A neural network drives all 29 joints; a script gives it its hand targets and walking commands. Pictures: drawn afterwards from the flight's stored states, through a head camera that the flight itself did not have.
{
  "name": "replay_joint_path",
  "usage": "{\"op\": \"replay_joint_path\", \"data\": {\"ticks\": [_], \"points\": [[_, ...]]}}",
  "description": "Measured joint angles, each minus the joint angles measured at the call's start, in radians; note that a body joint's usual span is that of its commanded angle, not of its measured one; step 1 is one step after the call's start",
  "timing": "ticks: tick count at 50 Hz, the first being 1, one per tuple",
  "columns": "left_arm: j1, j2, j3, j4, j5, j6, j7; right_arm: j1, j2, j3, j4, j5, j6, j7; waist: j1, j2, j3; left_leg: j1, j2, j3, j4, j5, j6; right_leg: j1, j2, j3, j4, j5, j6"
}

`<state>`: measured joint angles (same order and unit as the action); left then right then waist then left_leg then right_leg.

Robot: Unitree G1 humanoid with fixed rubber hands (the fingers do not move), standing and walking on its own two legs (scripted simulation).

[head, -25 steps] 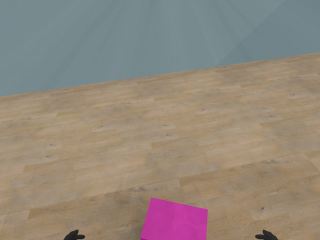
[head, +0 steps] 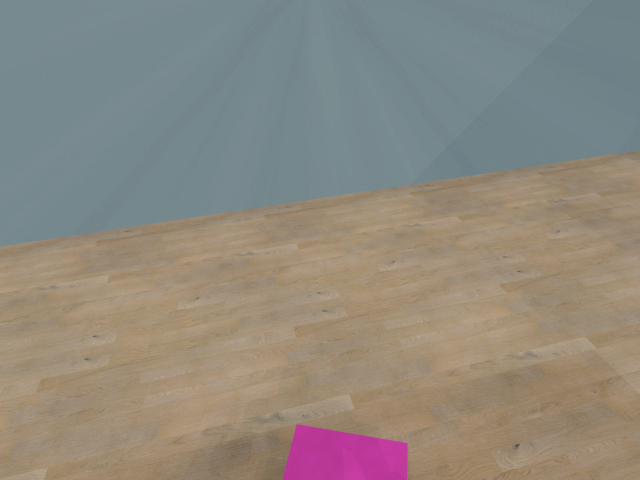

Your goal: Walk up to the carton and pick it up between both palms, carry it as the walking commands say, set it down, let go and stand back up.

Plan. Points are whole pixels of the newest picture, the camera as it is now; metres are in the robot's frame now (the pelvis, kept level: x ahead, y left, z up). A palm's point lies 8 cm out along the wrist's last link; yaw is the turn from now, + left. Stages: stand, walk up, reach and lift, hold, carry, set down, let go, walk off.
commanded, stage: stand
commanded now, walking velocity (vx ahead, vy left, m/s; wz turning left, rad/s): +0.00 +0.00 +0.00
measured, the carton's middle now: out of the picture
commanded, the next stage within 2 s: none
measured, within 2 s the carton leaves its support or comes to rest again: neither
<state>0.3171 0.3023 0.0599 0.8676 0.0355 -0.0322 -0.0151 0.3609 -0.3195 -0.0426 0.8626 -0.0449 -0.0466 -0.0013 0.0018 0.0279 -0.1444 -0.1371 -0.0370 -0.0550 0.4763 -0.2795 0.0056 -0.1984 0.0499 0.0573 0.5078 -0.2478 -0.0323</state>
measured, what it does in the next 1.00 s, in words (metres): stands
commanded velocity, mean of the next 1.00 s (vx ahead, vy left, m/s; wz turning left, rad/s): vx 0.00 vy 0.00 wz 0.00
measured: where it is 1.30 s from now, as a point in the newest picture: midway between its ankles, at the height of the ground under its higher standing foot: outside the picture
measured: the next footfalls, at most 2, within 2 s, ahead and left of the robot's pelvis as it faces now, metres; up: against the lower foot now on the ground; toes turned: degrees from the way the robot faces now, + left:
none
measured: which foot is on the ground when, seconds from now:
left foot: down 0.00-1.00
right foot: down 0.00-1.00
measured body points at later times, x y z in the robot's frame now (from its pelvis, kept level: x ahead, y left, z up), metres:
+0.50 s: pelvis -0.03 +0.00 +0.00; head -0.08 -0.01 +0.45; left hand +0.03 +0.30 -0.12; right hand +0.02 -0.30 -0.13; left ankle -0.01 +0.12 -0.74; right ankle +0.02 -0.10 -0.74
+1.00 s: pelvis -0.02 +0.01 +0.01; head -0.05 +0.01 +0.45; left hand +0.04 +0.31 -0.12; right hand +0.04 -0.28 -0.13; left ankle -0.01 +0.12 -0.74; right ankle +0.02 -0.10 -0.74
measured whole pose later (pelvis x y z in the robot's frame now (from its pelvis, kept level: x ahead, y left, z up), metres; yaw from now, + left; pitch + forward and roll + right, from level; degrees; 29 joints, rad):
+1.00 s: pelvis -0.02 +0.01 +0.01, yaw -1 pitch -4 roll +0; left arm 0.19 0.33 0.00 1.08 0.01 -0.02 0.00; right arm 0.20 -0.35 -0.01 1.08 -0.01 -0.04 0.00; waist 0.01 0.01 -0.01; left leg -0.13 -0.05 -0.04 0.41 -0.21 0.02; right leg -0.18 0.04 0.08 0.42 -0.16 -0.01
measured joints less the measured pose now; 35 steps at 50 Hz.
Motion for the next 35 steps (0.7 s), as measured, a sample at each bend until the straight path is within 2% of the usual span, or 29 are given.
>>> {"op": "replay_joint_path", "data": {"ticks": [15,35], "points": [[-0.017,0.022,-0.026,0.099,-0.008,0.004,0.003,-0.023,-0.025,0.010,0.110,0.015,0.001,0.000,0.004,-0.010,0.066,-0.026,0.009,0.002,0.000,0.034,-0.006,-0.018,0.008,0.001,-0.021,0.047,-0.003],[-0.080,0.030,-0.049,0.176,-0.017,0.005,0.006,-0.104,-0.027,0.032,0.175,0.031,0.004,-0.001,0.008,-0.010,0.104,-0.014,0.002,0.011,-0.029,0.057,0.004,-0.004,0.000,0.012,-0.058,0.075,0.011]]}}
